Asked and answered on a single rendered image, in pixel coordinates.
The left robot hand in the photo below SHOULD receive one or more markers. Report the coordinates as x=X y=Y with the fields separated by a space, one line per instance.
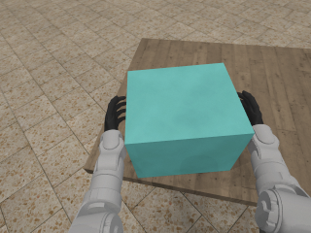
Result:
x=112 y=121

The robot left upper arm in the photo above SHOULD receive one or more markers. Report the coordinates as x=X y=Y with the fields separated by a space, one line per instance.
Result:
x=106 y=222

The table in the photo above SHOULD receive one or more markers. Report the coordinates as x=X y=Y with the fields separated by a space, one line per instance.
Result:
x=280 y=80

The carton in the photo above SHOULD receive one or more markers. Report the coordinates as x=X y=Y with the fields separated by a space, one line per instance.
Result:
x=184 y=120

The robot right upper arm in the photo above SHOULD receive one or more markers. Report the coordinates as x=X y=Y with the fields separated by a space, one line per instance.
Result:
x=283 y=212

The robot right forearm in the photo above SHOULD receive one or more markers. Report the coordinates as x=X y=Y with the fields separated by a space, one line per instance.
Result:
x=268 y=165

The robot left forearm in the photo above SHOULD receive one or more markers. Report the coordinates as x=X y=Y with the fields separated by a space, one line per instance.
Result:
x=104 y=194

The right robot hand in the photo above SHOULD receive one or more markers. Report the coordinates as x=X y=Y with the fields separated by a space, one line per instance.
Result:
x=251 y=107

